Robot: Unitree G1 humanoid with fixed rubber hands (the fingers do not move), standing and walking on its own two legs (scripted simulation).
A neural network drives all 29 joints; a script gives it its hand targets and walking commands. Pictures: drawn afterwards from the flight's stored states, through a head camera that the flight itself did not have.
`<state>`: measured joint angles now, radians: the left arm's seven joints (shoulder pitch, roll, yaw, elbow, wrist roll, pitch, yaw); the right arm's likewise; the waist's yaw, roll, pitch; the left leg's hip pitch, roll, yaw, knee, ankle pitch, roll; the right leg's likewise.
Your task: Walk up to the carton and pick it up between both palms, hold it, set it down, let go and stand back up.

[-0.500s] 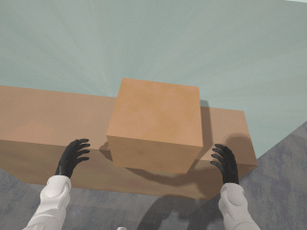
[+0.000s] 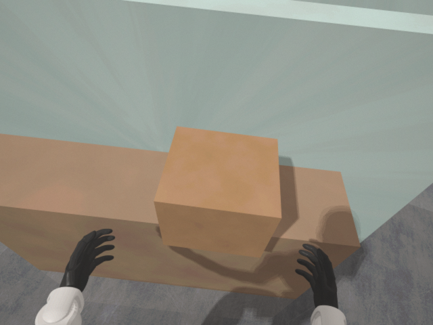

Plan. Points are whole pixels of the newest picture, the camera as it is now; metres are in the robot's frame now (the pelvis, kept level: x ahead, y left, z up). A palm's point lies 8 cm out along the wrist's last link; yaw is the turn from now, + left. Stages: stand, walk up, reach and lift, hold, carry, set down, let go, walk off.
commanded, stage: set down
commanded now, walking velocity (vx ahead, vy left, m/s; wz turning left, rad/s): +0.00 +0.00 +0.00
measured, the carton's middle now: (219, 193) +0.44 +0.00 -0.07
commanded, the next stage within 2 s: let go in 1.22 s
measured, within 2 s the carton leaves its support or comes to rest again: neither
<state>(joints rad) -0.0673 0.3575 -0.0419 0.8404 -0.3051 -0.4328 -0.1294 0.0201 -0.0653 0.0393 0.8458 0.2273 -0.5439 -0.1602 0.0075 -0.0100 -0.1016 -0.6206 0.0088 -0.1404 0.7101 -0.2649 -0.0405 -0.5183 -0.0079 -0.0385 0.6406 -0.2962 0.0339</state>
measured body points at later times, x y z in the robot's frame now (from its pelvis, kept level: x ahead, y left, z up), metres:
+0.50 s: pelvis +0.02 -0.01 +0.01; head +0.05 +0.01 +0.46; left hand +0.23 +0.25 -0.05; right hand +0.22 -0.20 -0.06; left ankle +0.05 +0.14 -0.72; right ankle +0.01 -0.14 -0.72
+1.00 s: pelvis +0.04 -0.02 +0.02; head +0.05 -0.01 +0.47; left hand +0.23 +0.23 -0.06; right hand +0.22 -0.21 -0.06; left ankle +0.05 +0.14 -0.72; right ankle +0.01 -0.14 -0.72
